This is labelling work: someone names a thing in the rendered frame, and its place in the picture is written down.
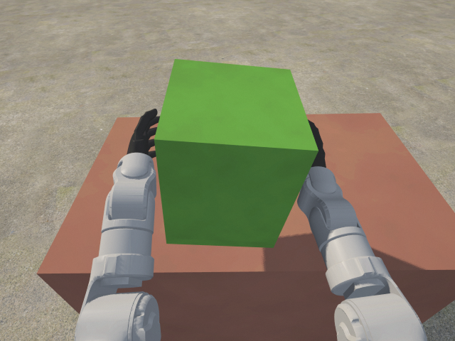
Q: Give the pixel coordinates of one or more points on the right robot forearm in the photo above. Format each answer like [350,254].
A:
[353,271]

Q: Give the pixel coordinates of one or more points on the left robot forearm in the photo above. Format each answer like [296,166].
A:
[125,259]

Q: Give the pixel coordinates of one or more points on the robot right hand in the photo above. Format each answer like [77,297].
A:
[320,157]

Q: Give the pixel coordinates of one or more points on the pedestal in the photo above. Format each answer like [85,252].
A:
[222,293]

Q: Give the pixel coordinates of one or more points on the carton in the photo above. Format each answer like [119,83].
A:
[233,149]

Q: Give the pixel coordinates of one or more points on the robot right upper arm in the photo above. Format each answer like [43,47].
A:
[385,317]

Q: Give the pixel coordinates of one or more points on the robot left hand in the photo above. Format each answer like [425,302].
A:
[140,142]

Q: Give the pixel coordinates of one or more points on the robot left upper arm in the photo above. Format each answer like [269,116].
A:
[132,316]

